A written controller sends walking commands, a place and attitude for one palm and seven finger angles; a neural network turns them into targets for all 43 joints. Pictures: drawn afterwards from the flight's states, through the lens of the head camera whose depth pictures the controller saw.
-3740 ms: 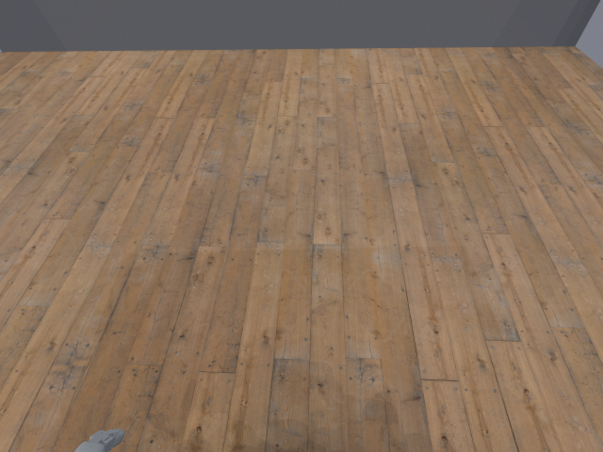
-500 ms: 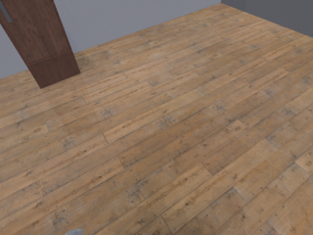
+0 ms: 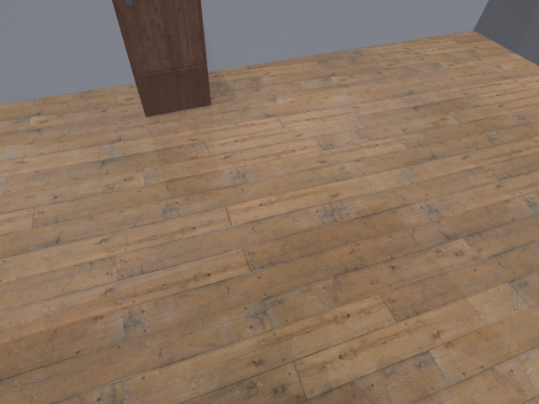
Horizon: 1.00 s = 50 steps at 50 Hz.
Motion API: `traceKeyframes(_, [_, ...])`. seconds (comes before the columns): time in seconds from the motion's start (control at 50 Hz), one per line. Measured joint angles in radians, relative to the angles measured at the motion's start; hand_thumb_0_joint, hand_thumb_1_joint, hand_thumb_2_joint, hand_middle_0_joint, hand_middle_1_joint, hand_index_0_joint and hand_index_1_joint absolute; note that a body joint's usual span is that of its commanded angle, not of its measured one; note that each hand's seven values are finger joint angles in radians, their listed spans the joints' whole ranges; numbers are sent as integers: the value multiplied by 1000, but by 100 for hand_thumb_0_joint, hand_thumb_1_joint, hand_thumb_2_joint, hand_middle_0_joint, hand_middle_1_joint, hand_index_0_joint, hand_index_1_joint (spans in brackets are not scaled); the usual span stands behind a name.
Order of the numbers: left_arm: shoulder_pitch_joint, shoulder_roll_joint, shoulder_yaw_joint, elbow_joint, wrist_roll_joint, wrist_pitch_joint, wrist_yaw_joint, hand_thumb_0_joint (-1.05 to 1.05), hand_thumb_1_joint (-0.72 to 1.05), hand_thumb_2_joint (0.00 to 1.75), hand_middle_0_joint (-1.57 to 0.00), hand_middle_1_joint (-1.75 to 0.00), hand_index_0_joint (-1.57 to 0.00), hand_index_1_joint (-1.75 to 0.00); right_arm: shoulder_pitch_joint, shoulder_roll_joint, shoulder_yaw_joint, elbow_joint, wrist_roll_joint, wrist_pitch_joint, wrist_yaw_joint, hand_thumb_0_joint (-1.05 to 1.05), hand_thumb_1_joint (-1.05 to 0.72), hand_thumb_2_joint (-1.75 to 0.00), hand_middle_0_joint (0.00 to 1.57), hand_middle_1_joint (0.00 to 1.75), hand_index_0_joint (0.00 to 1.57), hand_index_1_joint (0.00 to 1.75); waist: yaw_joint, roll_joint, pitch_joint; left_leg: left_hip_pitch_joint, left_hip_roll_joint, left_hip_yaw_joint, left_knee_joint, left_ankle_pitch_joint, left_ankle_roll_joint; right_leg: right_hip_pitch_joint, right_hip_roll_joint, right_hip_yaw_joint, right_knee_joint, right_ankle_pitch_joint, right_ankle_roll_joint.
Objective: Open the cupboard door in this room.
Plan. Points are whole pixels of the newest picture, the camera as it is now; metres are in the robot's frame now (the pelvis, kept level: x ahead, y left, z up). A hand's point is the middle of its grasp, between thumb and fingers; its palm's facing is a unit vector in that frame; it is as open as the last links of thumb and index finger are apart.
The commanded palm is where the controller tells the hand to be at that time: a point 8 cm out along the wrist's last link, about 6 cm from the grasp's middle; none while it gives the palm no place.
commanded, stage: turn or walk to find it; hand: left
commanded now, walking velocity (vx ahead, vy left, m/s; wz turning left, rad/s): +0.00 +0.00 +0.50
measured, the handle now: out of the picture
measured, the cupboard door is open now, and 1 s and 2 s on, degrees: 0 0 0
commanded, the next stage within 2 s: stand and wait in 0.88 s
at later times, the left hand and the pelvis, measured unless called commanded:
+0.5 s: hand out of the picture -0.02 +0.19 -0.14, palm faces +0.23 -0.94 -0.26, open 7.4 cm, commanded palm none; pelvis -0.03 -0.01 +0.01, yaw +12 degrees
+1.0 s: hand out of the picture -0.07 +0.28 -0.17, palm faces +0.43 -0.87 -0.24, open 7.4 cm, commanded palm none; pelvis -0.01 +0.08 +0.00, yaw +23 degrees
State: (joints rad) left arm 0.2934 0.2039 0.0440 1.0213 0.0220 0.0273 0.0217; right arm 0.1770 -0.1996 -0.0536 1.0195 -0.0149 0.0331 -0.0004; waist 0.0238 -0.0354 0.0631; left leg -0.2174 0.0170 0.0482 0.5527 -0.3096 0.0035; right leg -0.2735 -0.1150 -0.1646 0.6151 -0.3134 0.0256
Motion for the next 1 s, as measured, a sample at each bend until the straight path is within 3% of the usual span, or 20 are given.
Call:
traceKeyframes(0.06, [-6, 23, 9, 20, 0, 34, 2, 0, 91, 90, -20, -30, -20, -30, -12, 30, 12, -11, -6, -11, -5, 0, -91, -90, 20, 30, 20, 30, 5, -21, 2, -6, -15, -3, -2, 11, 21, -73, 18, 63, 203, -142, 17])
traceKeyframes(0.14, [-21, 30, 17, 14, -1, 35, -6, 0, 91, 90, -20, -30, -20, -30, -17, 41, 20, -18, -6, -10, -9, 0, -90, -89, 20, 30, 20, 30, 1, -3, -6, -6, -24, -31, -57, 61, 30, -127, 40, 99, 346, -133, 29])
traceKeyframes(0.24, [-50, 21, 18, -20, -3, 27, -6, 0, 91, 90, -20, -30, -19, -30, -13, 30, 11, -33, -8, -7, -7, 0, -90, -89, 21, 30, 20, 30, -16, 24, -14, -26, -45, -63, -89, 103, 33, -109, 52, 125, 285, -133, 40])
traceKeyframes(0.36, [-90, -1, 11, -75, -7, 1, -4, 0, 91, 90, -20, -30, -19, -30, 13, -4, -9, -47, -12, 8, 1, 0, -90, -89, 21, 30, 20, 30, -40, 62, -22, -89, -70, -113, -48, 116, 14, 4, 79, 125, 13, -66, 29])
traceKeyframes(0.38, [-87, -3, 10, -85, -3, -9, -6, 0, 91, 90, -20, -30, -19, -30, 24, -10, -13, -50, -10, 12, 3, 0, -90, -89, 21, 30, 20, 30, -39, 64, -30, -114, -76, -117, -10, 89, 11, 33, 79, 122, -62, -50, 15])
traceKeyframes(0.44, [-68, -25, 0, -97, 6, -29, -8, 0, 91, 90, -20, -30, -20, -30, 50, -34, -27, -38, -17, 31, 12, 0, -90, -89, 21, 30, 20, 30, -33, 90, -40, -220, -70, -102, 262, -89, -3, 49, 78, 85, -77, 3, -30])
traceKeyframes(0.5, [-18, -37, -7, -81, 6, -48, -10, 0, 91, 90, -20, -30, -20, -30, 67, -49, -37, -29, -24, 37, 34, 0, -90, -89, 20, 30, 20, 30, -33, 83, -56, -309, -41, -60, 499, -28, -18, 101, 60, 67, -155, 38, -30])
traceKeyframes(0.58, [27, -44, -15, -44, 6, -57, -8, 0, 91, 90, -20, -30, -20, -30, 87, -58, -44, -27, -22, 31, 42, 0, -91, -90, 20, 30, 20, 30, -45, 71, -57, -355, 12, -39, 592, 62, -45, 165, 37, 25, -231, 59, -19])
traceKeyframes(0.66, [53, -52, -18, -19, 10, -59, -6, 0, 91, 90, -20, -30, -20, -30, 82, -57, -40, -16, -16, 39, 41, 0, -91, -90, 20, 30, 20, 30, -38, 60, -37, -334, 49, -21, 495, 45, -60, 199, 13, -21, -241, 43, -1])
traceKeyframes(0.76, [68, -40, -11, -2, 17, -45, -6, 0, 91, 90, -20, -30, -20, -30, 37, -39, -18, -22, -9, 32, 41, 0, -91, -90, 20, 30, 19, 30, -8, 33, 2, -229, 54, 36, 208, 2, -45, 192, -32, -66, -151, -27, 41])
traceKeyframes(0.8, [81, -29, -5, -2, 12, -36, -7, 0, 91, 90, -20, -30, -20, -30, 19, -36, -9, -42, -10, 13, 39, 0, -91, -90, 20, 30, 19, 30, 0, 27, 12, -155, 44, 57, 61, 86, -32, 160, -54, -73, -50, -83, 61])
traceKeyframes(0.84, [68, -7, 4, 0, 3, -14, -7, 0, 91, 90, -20, -30, -20, -30, -14, -21, -6, -58, -9, -9, 32, 0, -91, -90, 20, 30, 20, 30, 1, 0, 32, -177, 22, 65, 102, 80, 13, 63, -67, -7, 174, -193, 52])
traceKeyframes(0.9, [34, 16, 16, 8, -1, 17, 0, 0, 91, 90, -20, -30, -20, -30, -46, 0, 5, -72, -4, -24, 15, 0, -91, -90, 20, 30, 20, 30, 5, -9, 34, -167, 11, 73, 109, 42, 52, -75, -25, 78, 437, -238, 41])
traceKeyframes(1.0, [-36, 29, 23, -15, 3, 13, -6, 0, 91, 90, -20, -30, -19, -30, -54, 26, 19, -74, -5, -37, -4, 0, -90, -89, 20, 30, 20, 30, -7, 1, 13, -98, -27, 65, -20, 104, 66, -177, -1, 107, 484, -110, 40])
